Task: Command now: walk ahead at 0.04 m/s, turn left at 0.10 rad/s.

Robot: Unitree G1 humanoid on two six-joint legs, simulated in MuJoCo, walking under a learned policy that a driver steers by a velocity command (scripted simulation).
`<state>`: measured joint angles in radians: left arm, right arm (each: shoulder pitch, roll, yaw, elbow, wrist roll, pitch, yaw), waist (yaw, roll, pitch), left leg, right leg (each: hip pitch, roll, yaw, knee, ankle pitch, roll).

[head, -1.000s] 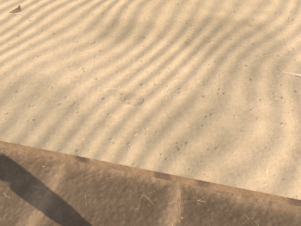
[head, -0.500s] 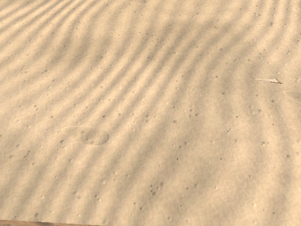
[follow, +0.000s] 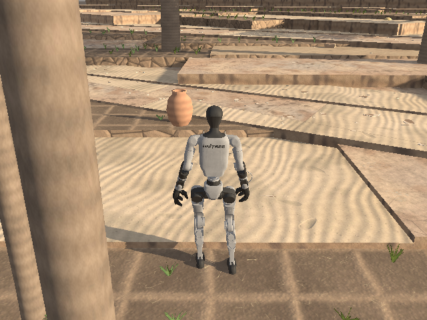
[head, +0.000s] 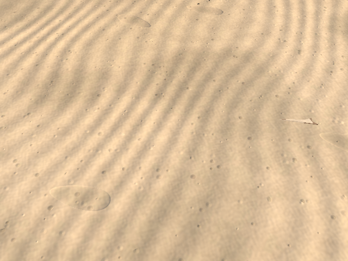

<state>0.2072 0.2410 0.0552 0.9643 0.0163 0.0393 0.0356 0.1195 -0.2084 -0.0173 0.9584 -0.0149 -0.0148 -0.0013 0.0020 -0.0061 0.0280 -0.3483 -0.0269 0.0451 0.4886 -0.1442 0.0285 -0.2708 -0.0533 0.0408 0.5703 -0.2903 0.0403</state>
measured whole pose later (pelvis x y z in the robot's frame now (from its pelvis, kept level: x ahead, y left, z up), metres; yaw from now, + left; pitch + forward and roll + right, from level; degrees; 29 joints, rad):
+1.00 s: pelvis +0.10 +0.00 +0.01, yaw +33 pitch +1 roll +1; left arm 0.33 0.25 0.07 0.82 0.02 -0.06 0.04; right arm 0.24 -0.32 -0.09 0.71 0.02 0.02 -0.01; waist 0.03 0.05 -0.02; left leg -0.69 -0.02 -0.08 1.27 -0.25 -0.05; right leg -0.13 -0.01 -0.03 0.39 -0.29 -0.02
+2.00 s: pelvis +0.49 +0.34 +0.07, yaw +20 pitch +3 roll +0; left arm 0.35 0.27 0.05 0.70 -0.01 -0.06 -0.02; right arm 0.12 -0.28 -0.03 0.65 -0.02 -0.11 0.00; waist 0.02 0.01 -0.01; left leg -0.69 0.09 -0.08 1.21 -0.25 -0.01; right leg -0.27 0.13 0.04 0.42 -0.19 -0.13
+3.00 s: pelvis +1.01 +0.40 +0.07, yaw -7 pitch +1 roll -1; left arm 0.28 0.25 0.06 0.71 0.01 -0.08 -0.03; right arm 0.22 -0.31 -0.06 0.78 0.03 -0.05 0.00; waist 0.01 0.05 0.04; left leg -0.64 0.12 -0.06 1.12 -0.24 -0.02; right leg -0.19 0.06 -0.09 0.36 -0.19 -0.08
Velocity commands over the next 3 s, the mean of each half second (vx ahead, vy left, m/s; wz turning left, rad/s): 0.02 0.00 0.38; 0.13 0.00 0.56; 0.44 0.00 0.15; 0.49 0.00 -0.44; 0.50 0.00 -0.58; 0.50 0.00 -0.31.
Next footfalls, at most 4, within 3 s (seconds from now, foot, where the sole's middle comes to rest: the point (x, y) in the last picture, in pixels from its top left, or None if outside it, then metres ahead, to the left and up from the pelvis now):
0.80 right None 0.15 -0.10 -0.77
1.28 left None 0.19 0.28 -0.77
1.78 right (102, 241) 0.55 0.31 -0.71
2.24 left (41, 194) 0.75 0.59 -0.71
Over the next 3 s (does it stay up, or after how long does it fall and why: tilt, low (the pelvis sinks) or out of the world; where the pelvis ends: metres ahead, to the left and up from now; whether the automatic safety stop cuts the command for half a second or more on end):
stays up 1.01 0.40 0.07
